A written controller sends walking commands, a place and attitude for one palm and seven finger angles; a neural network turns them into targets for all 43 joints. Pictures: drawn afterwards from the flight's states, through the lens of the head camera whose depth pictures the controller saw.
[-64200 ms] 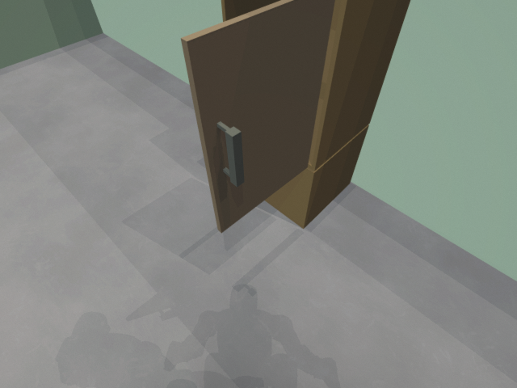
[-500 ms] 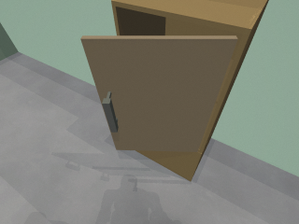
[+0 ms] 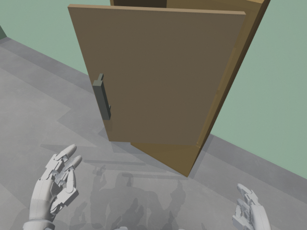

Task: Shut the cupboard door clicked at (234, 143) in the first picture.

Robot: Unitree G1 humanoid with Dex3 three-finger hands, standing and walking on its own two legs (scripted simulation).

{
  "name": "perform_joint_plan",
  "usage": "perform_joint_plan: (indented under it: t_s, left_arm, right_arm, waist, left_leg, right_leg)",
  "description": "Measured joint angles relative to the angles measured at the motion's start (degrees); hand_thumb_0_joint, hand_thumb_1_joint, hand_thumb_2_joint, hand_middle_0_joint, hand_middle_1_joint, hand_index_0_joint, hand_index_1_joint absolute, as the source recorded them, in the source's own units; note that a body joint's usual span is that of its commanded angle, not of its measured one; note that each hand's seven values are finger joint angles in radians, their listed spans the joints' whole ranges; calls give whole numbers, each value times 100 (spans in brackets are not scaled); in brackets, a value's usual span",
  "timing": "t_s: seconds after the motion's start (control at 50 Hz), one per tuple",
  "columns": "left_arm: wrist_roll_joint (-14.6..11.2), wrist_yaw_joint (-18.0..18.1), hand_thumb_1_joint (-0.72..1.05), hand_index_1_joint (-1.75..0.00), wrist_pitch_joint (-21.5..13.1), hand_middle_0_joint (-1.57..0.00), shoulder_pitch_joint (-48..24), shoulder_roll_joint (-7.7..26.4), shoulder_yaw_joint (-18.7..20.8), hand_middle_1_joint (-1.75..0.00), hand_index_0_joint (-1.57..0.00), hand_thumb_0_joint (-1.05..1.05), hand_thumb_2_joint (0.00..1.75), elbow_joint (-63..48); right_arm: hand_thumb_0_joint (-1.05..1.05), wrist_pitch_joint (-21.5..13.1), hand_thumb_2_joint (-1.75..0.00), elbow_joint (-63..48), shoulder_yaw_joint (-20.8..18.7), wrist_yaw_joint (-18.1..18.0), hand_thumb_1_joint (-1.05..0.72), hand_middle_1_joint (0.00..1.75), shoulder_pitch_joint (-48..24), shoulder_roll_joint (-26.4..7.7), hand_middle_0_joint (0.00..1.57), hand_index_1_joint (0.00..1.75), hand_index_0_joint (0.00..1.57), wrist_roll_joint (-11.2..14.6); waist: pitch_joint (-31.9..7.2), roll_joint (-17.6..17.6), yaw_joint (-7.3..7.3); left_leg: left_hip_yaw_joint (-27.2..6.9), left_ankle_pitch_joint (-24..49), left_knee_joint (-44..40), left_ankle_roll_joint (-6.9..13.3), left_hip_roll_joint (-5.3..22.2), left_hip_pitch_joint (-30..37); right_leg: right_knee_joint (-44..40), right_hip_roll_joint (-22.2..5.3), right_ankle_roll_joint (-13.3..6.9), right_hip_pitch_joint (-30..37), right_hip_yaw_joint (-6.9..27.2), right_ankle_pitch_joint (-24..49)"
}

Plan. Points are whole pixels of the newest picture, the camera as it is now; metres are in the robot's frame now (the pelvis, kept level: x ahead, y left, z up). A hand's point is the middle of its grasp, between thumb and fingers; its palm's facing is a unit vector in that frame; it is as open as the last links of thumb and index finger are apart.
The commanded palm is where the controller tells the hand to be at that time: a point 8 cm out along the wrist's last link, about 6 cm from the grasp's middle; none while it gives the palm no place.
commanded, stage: raise the hand and make a fist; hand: left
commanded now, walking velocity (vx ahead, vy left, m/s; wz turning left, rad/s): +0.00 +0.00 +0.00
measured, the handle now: (104, 97) +0.51 +0.19 +0.03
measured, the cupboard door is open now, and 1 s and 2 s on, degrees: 29 29 29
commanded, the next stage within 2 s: bring the fist close to the handle in 1.66 s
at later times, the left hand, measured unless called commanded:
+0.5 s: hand (68, 207) +0.18 +0.21 +0.00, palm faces -0.02 -1.00 -0.02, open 4.5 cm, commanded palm +0.15 +0.26 +0.01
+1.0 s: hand (62, 199) +0.19 +0.22 +0.02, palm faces -0.01 -1.00 -0.04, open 3.1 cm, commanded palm +0.17 +0.27 +0.03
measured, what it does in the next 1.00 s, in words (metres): stands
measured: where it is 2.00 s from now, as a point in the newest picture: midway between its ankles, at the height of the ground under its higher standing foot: outside the picture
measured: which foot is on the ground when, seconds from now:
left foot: down 0.00-1.00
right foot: down 0.00-1.00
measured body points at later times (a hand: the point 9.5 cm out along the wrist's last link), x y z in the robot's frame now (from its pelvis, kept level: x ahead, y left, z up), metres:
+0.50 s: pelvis -0.04 +0.02 -0.05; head +0.02 +0.03 +0.40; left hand +0.18 +0.26 +0.00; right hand +0.13 -0.20 -0.13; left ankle +0.01 +0.13 -0.69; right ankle +0.00 -0.10 -0.69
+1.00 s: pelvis -0.02 +0.03 -0.03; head +0.04 +0.05 +0.41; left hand +0.19 +0.27 +0.02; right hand +0.19 -0.18 -0.09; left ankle +0.01 +0.13 -0.69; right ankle +0.00 -0.10 -0.69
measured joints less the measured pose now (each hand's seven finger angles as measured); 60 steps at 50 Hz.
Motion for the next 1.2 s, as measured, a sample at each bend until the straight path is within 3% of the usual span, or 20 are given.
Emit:
perform_joint_plan:
  t_s: [0.04, 0.1, 0.16, 0.24, 0.32, 0.4, 0.46, 0.56, 0.68, 0.96, 1.2]
  left_arm:
    - [-135, -602, 91, -42, -442, -31, 3, 73, 66, -42, -31, 0, 89, 81]
    - [-380, -1050, 91, -47, -273, -36, 163, 145, 118, -48, -36, 0, 89, 58]
    - [-500, -1005, 90, -53, 76, -42, 351, 186, 169, -53, -41, 1, 89, -215]
    - [-462, -786, 90, -61, 228, -49, 420, 289, 103, -61, -48, 1, 89, -897]
    - [-402, -760, 90, -69, 526, -56, 112, 424, -41, -69, -55, 1, 90, -1249]
    - [-372, -663, 90, -77, 1099, -63, -88, 493, -71, -77, -63, 1, 90, -1257]
    - [-345, -460, 90, -83, 1324, -69, -6, 487, -20, -83, -68, 1, 89, -1256]
    - [-272, -124, 90, -93, 1127, -78, 290, 425, -51, -93, -77, 1, 89, -1426]
    - [-145, 13, 90, -105, 915, -89, 415, 392, -255, -105, -88, 1, 90, -1591]
    - [-6, 125, 90, -133, 1174, -114, 371, 438, -357, -133, -114, 1, 90, -1869]
    - [-143, -70, 90, -148, 1294, -128, 124, 500, -200, -148, -127, 1, 90, -1676]
  right_arm:
    - [1, -12, -90, -324, -46, 21, -90, 30, -197, -69, 20, 30, 20, 21]
    - [1, 68, -90, -748, -63, -62, -90, 30, -359, -193, 20, 30, 20, 102]
    - [1, 107, -90, -979, -11, -199, -90, 30, -383, -229, 20, 30, 20, 149]
    - [1, 133, -90, -969, 199, -347, -90, 30, -310, -112, 20, 30, 20, 141]
    - [1, 223, -90, -822, 457, -398, -90, 30, -160, 100, 20, 30, 21, 157]
    - [1, 374, -90, -746, 591, -377, -90, 30, 98, 301, 20, 30, 21, 179]
    - [2, 441, -90, -733, 592, -351, -90, 30, 327, 349, 21, 30, 21, 166]
    - [2, 431, -90, -728, 510, -302, -90, 30, 580, 198, 21, 30, 21, 100]
    - [2, 450, -90, -812, 425, -276, -90, 30, 540, -39, 20, 30, 21, 67]
    - [1, 700, -90, -1293, 580, -199, -90, 30, 191, 69, 20, 30, 21, 44]
    - [1, 824, -90, -1235, 664, -209, -90, 30, 380, 53, 21, 30, 21, 58]
  waist:
    - [-57, -76, 86]
    - [-93, -80, 237]
    - [-86, -5, 385]
    - [-25, 112, 492]
    - [4, 232, 432]
    - [-21, 307, 255]
    - [-54, 333, 140]
    - [-80, 337, 51]
    - [-70, 291, 56]
    - [-99, 286, 154]
    - [-79, 342, 161]
  left_leg:
    - [-13, -202, 630, -21, 38, -610]
    - [-100, -436, 1372, -75, 71, -1279]
    - [-252, -584, 1875, -87, 107, -1696]
    - [-452, -650, 2193, -80, 146, -1949]
    - [-548, -597, 2213, -58, 162, -2032]
    - [-478, -502, 2016, -5, 165, -1953]
    - [-380, -452, 1833, 57, 166, -1833]
    - [-264, -433, 1668, 156, 121, -1704]
    - [-219, -480, 1685, 242, 54, -1696]
    - [-296, -518, 1504, 257, 38, -1391]
    - [-331, -515, 1370, 190, 70, -1215]
  right_leg:
    - [616, 28, -73, -606, -8, -195]
    - [1299, 49, -89, -1225, -83, -424]
    - [1671, 81, -114, -1539, -230, -547]
    - [1806, 129, -138, -1658, -423, -560]
    - [1706, 156, -117, -1661, -513, -463]
    - [1479, 161, -51, -1591, -444, -330]
    - [1293, 161, 8, -1498, -348, -246]
    - [1123, 116, 104, -1385, -237, -196]
    - [1121, 50, 187, -1359, -194, -237]
    - [833, 51, 216, -978, -267, -240]
    - [729, 88, 152, -819, -297, -256]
